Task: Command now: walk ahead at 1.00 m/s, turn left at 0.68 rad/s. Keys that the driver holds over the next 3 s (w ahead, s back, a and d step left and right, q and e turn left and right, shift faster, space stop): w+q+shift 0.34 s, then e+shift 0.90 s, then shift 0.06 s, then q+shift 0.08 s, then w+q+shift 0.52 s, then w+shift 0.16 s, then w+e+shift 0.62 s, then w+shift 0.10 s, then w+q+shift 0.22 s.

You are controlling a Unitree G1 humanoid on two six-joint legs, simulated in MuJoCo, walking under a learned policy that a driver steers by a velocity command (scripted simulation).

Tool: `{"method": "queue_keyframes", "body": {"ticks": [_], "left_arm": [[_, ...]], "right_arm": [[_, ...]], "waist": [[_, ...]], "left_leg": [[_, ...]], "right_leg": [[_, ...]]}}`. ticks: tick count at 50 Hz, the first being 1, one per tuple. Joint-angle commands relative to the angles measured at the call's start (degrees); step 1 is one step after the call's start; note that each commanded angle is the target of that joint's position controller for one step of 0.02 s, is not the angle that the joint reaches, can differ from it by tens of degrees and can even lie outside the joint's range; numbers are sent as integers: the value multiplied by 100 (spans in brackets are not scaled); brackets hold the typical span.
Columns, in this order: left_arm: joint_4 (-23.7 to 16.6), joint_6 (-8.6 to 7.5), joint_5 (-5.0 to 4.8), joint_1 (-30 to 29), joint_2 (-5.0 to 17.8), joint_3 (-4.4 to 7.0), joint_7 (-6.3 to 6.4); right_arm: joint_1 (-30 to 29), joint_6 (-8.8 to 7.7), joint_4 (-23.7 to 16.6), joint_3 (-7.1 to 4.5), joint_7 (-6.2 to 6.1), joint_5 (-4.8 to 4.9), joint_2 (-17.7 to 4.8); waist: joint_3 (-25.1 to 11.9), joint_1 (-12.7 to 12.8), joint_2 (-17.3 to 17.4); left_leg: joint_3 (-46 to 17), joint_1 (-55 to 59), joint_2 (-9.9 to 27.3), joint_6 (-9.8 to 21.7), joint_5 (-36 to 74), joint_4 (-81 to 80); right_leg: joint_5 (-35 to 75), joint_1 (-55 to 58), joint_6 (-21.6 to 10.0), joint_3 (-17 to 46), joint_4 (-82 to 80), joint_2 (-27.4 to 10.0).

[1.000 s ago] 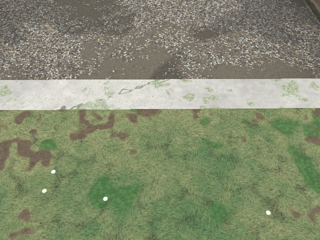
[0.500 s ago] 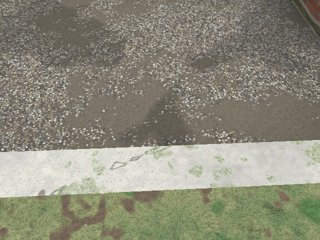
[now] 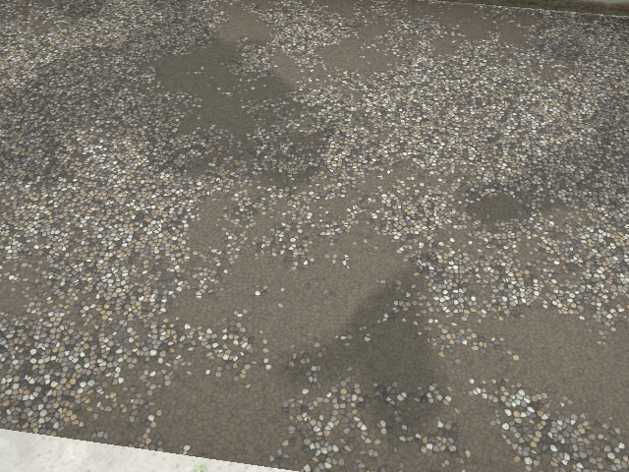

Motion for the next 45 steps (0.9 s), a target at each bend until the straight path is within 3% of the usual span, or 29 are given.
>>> {"method": "queue_keyframes", "body": {"ticks": [1, 5, 7, 8, 9, 10, 11, 13, 14, 16, 19, 20, 21, 22, 23, 24, 25, 26, 29, 31, 33, 34, 35, 36, 37, 38, 39, 40, 45], "left_arm": [[-470, -154, -120, -473, 401, -21, 53], [-637, -50, -233, -528, 1120, 145, 208], [-797, 241, -133, -1374, 1388, 299, 324], [-801, 394, -192, -1788, 1223, 312, 285], [-1175, 417, -42, -1368, 279, 72, 197], [-1999, 410, -113, -1297, 93, -25, 158], [-2049, 355, -34, -1701, 370, -54, 208], [-1946, 500, 115, -1623, 180, -96, 331], [-2017, 613, 295, -1603, 163, -152, 323], [-1909, 894, 113, -1363, 218, -142, 516], [-1585, 741, 119, -558, 226, -184, 493], [-1560, 615, 22, -555, 104, -219, 491], [-1460, 641, 94, -38, 141, -170, 529], [-1461, 594, 36, 312, 77, -193, 493], [-1587, 650, -56, -118, 316, -134, 445], [-1768, 597, -115, -1452, 349, -192, 350], [-2017, 483, -241, -1838, 100, -265, 305], [-1966, 470, -289, -1769, 248, -182, 288], [-1948, 468, -91, -1739, 305, -98, 370], [-1779, 562, -12, -1341, 551, 60, 329], [-2004, 582, -110, -1918, 673, 150, 231], [-1876, 697, -82, -1113, 931, 265, 206], [-1923, 800, -152, -581, 833, 296, 241], [-1938, 910, -163, -78, 453, 209, 321], [-1723, 917, 9, -386, 614, 265, 341], [-1842, 913, -160, -709, 694, 332, 343], [-1765, 948, -179, -574, 672, 342, 326], [-1699, 981, 5, -725, 583, 331, 183], [-1728, 1223, 203, -823, 364, 193, 1]], "right_arm": [[-161, -28, -406, 63, 128, 60, 30], [324, 25, -366, -161, 190, 45, -421], [2702, 61, 329, -442, 43, 38, -883], [2939, 21, 367, -545, -47, 257, -1080], [1788, 33, 195, -487, -93, 445, -1302], [1495, -11, -74, -578, -156, 440, -1577], [1370, 9, -160, -585, -228, 399, -1374], [699, -103, -238, -308, -325, 267, -681], [315, -223, -427, -217, -268, 277, -551], [-756, -226, -785, -83, -167, 120, -544], [-348, -99, -682, -191, -198, 209, -900], [-610, -53, -824, -151, -224, 343, -755], [-1671, -13, -1137, -157, -210, 276, -848], [-1961, 68, -1266, -105, -246, 316, -693], [-2145, 119, -1417, -70, -236, 252, -517], [-1229, 242, -1579, 74, -282, 92, -17], [-738, 258, -1448, 72, -360, -225, -190], [-704, 328, -1253, -72, -366, -337, -598], [-1135, 451, -1380, 32, -295, -301, -237], [-1169, 470, -1288, 78, -170, -196, -27], [-429, 449, -966, -61, -143, -191, -327], [-1007, 474, -1130, -73, -142, -120, -440], [-965, 479, -1045, -109, -140, -114, -648], [-704, 445, -1003, -190, -62, 107, -806], [-855, 346, -1120, -242, -67, 170, -710], [-905, 337, -1069, -167, -45, 155, -539], [-1078, 308, -1024, -194, -55, 156, -576], [-992, 252, -983, -220, -81, 176, -656], [-1053, 329, -850, -247, -110, -20, -611]], "waist": [[652, -366, -285], [175, -755, -629], [-738, -1924, -1020], [-800, -2174, -375], [-577, -941, 1502], [-1697, -594, 1802], [-1705, -624, 510], [-580, 69, -432], [-516, 297, -600], [-744, 625, -179], [-2094, 503, 133], [-2185, 525, -91], [-2028, 1171, -193], [-1788, 1317, -249], [-1025, 1228, -1257], [-391, -68, -1948], [-59, -443, -903], [-73, -464, -556], [-328, -400, -386], [-570, -153, -611], [-1000, -618, -422], [-640, -275, 479], [-956, -37, 1559], [-2083, -70, 2104], [-1967, -341, 1306], [-1635, -170, 1063], [-1449, 39, 985], [-1040, 139, 746], [-1057, 304, 458]], "left_leg": [[576, 1094, -137, 184, 1061, -1284], [1168, 2496, -917, 487, 459, -1917], [422, 4327, -898, 817, -727, -1737], [-454, 5082, -513, 1186, 86, -2299], [-1442, 5024, -218, 1007, 3323, -2164], [-3475, 5966, 765, 2107, 3468, -2966], [-3947, 5523, 987, 2014, 2720, -3475], [-2741, 2876, 384, 1568, 2993, -2869], [-2152, 1801, -168, 1272, 3200, -2675], [-1557, 547, -764, 1093, 4679, -2732], [-1388, 1980, -557, 729, 5631, -2358], [-1291, 1846, -449, 489, 5258, -2226], [-1211, 1881, -275, 102, 6657, -1079], [-879, 1411, -474, -364, 5866, -76], [-197, 605, -1334, -939, 2757, 1407], [-456, -120, -1626, -1237, -2375, 1916], [-725, -26, -1207, -1108, -2382, 1715], [-660, -10, -1032, -1137, -2185, 1768], [-484, 1058, -535, -1105, -1160, -225], [-195, 2323, -732, -1000, -1254, -1293], [-521, 3653, -625, -754, -501, -1377], [-244, 3526, -633, -714, 390, -2894], [-877, 4983, 430, -323, 3940, -2491], [-1319, 5027, 1512, 502, 4458, -2640], [-1362, 4039, 1499, 844, 4093, -2702], [-1133, 3652, 1336, 842, 4183, -2840], [-865, 3421, 1360, 826, 4005, -2847], [-591, 2989, 1365, 805, 4583, -2423], [-113, 2794, 1818, 618, 4496, -2187]], "right_leg": [[3665, -1535, -182, -187, -787, -1242], [6879, -947, 168, -371, 400, -1469], [8059, -954, 298, -24, 3250, -1720], [4899, -1804, 458, -41, 6014, -835], [-517, -3213, 515, 229, 7434, 187], [-571, -4615, 709, 1273, 7752, 317], [-120, -4758, 706, 1623, 7186, -13], [-379, -4009, 777, 1566, 6048, -360], [-481, -3217, 720, 1448, 5022, -336], [83, -1539, 937, 925, 3658, 4], [1450, -816, 689, 527, 3937, 210], [1599, -335, 666, 554, 3695, 145], [1405, -293, 448, 635, 3441, -38], [1726, -213, -5, 992, 2885, -373], [5266, -520, -751, 2061, 2071, -784], [7668, -1172, -1475, 4200, 1251, -1817], [7755, -1718, -1501, 4275, 1172, -1825], [6935, -1711, -1535, 4253, 1017, -1725], [5950, -2189, -903, 3489, 1141, -761], [5636, -2331, -685, 3390, 1091, -403], [4543, -2798, -441, 3527, 1644, -275], [2959, -2456, -298, 3076, 1782, 246], [825, -3295, 40, 2629, 2909, 554], [-2095, -3225, 209, 2049, 3768, 535], [-1342, -2832, 203, 1828, 4953, 235], [-1335, -2922, 234, 1625, 4921, 322], [-1069, -2902, 252, 1538, 5214, 257], [-549, -2950, 250, 1362, 5483, 186], [-712, -3023, 286, 1312, 4694, -337]]}}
